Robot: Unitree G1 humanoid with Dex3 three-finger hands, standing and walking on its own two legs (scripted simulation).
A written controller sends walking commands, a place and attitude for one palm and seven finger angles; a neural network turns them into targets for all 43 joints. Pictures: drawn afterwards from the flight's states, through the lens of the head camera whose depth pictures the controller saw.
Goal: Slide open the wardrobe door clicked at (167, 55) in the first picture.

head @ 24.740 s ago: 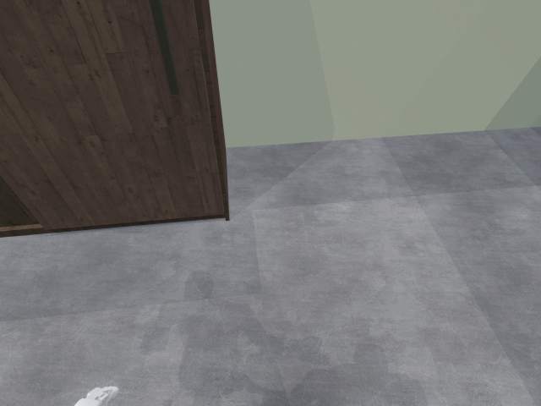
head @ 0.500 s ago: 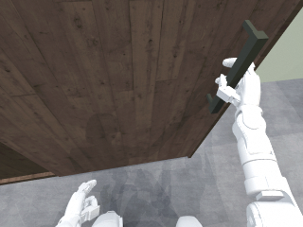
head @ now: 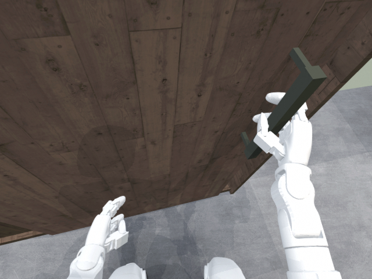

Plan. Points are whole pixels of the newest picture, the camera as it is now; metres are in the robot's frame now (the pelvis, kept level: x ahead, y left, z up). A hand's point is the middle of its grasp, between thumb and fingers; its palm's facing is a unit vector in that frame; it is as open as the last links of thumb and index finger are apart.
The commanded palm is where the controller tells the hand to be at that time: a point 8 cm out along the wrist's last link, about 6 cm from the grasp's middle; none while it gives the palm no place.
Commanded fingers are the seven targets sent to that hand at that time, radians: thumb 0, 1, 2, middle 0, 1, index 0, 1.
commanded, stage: step sideways, sliding the door along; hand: right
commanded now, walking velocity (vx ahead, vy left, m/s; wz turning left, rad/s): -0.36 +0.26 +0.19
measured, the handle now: (269, 115) +0.39 -0.19 +0.10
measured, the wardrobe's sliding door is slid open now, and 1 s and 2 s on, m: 0.08 0.29 0.52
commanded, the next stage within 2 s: none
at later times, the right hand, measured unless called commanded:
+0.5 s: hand (212, 142) +0.33 -0.07 +0.10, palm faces +0.26 +0.96 -0.05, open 6.1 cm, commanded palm +0.29 -0.04 +0.09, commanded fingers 0.00 -0.90 -0.90 0.45 1.40 0.45 1.40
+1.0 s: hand (150, 155) +0.31 +0.04 +0.11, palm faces +0.21 +0.98 +0.01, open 5.8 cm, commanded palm +0.27 +0.07 +0.09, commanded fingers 0.00 -0.90 -0.90 0.45 1.40 0.45 1.40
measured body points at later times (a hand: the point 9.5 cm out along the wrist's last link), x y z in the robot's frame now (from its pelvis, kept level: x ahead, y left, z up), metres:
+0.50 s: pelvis +0.00 +0.09 +0.00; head +0.10 +0.09 +0.44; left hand +0.21 +0.27 -0.10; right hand +0.31 -0.12 +0.11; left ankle +0.04 +0.25 -0.67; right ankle -0.02 -0.15 -0.72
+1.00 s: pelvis -0.07 +0.19 +0.02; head +0.03 +0.15 +0.46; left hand +0.08 +0.43 -0.07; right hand +0.29 -0.01 +0.11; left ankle -0.18 +0.37 -0.54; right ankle -0.01 +0.01 -0.72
